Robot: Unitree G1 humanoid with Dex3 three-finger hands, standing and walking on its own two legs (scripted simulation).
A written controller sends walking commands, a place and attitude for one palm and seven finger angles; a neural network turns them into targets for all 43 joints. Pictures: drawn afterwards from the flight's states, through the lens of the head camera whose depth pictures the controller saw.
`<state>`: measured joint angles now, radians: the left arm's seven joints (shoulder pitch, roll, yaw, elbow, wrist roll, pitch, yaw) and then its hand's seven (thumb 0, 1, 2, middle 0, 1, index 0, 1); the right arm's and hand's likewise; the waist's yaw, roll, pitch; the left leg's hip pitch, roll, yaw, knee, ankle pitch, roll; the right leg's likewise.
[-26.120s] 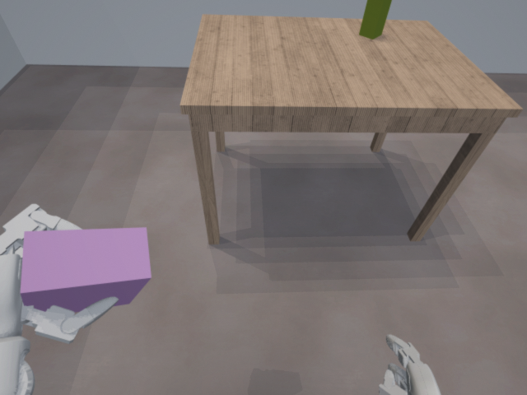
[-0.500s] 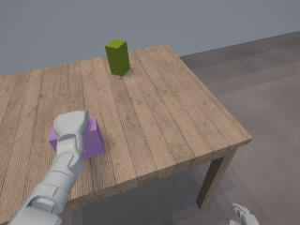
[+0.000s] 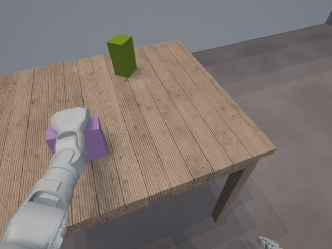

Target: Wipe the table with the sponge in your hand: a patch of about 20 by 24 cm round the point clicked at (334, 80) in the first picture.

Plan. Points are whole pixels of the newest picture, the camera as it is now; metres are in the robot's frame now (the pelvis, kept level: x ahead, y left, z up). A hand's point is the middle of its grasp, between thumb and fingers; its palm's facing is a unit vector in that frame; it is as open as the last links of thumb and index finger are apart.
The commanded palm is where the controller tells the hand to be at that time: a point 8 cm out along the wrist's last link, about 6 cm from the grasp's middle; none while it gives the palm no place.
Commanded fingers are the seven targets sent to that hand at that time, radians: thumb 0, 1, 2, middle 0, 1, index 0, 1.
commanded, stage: wipe forward along the middle lane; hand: left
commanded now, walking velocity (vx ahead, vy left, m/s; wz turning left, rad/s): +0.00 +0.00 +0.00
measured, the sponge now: (81, 145) +0.38 +0.27 +0.01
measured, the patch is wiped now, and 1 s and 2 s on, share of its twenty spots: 1.00 1.00 1.00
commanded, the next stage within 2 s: slide back across to the first lane in 0.30 s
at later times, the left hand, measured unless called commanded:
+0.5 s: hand (73, 122) +0.43 +0.30 +0.05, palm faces -0.11 -0.01 -0.99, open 10.1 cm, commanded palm +0.41 +0.29 +0.10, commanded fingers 0.00 0.10 1.30 -1.20 -1.60 -1.20 -1.60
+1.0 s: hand (54, 128) +0.41 +0.34 +0.06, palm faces -0.11 -0.03 -0.99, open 10.1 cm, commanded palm +0.38 +0.33 +0.10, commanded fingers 0.00 0.10 1.30 -1.20 -1.60 -1.20 -1.60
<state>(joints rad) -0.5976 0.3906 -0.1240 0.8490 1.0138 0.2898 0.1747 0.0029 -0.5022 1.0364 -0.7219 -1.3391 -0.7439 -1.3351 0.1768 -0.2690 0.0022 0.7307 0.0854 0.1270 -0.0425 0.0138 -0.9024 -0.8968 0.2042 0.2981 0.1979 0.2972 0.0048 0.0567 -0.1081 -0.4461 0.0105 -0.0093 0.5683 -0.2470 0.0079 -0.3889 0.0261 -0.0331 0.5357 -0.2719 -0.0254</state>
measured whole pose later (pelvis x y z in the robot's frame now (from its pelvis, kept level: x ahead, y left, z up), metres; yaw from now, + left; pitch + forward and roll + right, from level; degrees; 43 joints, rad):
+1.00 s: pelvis +0.02 +0.02 +0.00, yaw +0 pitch +8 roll -2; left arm -0.56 0.51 -0.01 0.82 1.03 0.19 0.12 0.01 -0.50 1.04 -0.72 -1.34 -0.74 -1.34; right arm 0.18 -0.27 -0.01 0.69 0.08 0.13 -0.02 0.01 -0.90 -0.90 0.20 0.30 0.20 0.30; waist 0.00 0.04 -0.10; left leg -0.43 0.00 0.00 0.56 -0.28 0.04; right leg -0.35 0.01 -0.02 0.48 -0.27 0.00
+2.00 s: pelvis +0.02 +0.02 +0.00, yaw +0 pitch +5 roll -1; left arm -0.19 0.45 -0.05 0.38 0.99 0.30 0.14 0.00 -0.49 1.04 -0.70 -1.35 -0.72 -1.35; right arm 0.13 -0.27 0.00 0.66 0.08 0.12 -0.02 0.01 -0.90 -0.90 0.20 0.30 0.20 0.30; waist 0.06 0.07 -0.09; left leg -0.35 -0.01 -0.01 0.55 -0.28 0.04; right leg -0.27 0.00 -0.03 0.48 -0.28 0.00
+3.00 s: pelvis +0.02 +0.01 +0.01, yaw -1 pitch +0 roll -1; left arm 0.22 0.41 -0.08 -0.06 0.96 0.36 0.14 0.01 -0.48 1.04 -0.69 -1.36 -0.71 -1.36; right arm 0.06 -0.26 0.02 0.65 0.06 0.08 -0.02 0.02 -0.90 -0.90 0.20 0.30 0.20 0.30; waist 0.10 0.09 -0.06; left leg -0.25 0.00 0.01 0.52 -0.28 0.02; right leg -0.19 0.02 -0.01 0.48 -0.29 -0.01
